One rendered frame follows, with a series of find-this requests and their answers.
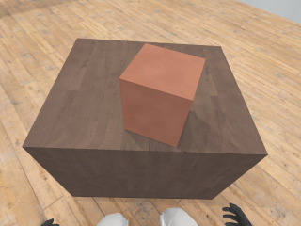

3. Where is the robot left thigh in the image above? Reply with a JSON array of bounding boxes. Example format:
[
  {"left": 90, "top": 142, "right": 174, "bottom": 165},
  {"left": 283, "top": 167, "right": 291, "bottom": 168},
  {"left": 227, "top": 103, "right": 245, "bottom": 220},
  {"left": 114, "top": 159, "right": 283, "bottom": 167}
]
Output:
[{"left": 97, "top": 213, "right": 129, "bottom": 226}]

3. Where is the robot right thigh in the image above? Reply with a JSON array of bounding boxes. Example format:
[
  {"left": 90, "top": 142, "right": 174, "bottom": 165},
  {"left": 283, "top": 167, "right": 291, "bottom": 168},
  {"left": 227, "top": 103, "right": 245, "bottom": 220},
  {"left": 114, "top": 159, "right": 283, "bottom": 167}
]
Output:
[{"left": 160, "top": 207, "right": 198, "bottom": 226}]

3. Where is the right robot hand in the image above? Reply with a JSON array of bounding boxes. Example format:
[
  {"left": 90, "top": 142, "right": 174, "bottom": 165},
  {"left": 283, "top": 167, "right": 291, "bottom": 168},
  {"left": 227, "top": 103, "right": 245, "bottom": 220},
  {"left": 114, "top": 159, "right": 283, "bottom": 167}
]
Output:
[{"left": 222, "top": 202, "right": 252, "bottom": 226}]

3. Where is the robot thigh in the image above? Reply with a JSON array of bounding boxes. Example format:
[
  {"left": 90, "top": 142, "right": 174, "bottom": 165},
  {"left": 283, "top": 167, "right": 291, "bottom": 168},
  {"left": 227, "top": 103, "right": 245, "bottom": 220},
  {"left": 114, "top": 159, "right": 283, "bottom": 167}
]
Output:
[
  {"left": 160, "top": 207, "right": 198, "bottom": 226},
  {"left": 97, "top": 213, "right": 129, "bottom": 226}
]

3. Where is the carton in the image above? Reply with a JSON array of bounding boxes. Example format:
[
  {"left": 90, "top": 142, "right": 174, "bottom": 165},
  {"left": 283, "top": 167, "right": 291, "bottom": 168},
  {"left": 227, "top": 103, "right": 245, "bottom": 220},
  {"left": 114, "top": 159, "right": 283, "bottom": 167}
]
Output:
[{"left": 119, "top": 43, "right": 206, "bottom": 147}]

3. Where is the pedestal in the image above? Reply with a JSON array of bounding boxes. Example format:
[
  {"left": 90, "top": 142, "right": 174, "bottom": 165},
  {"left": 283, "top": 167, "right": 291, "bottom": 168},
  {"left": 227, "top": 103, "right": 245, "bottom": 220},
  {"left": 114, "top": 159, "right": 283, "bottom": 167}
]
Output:
[{"left": 22, "top": 38, "right": 268, "bottom": 200}]

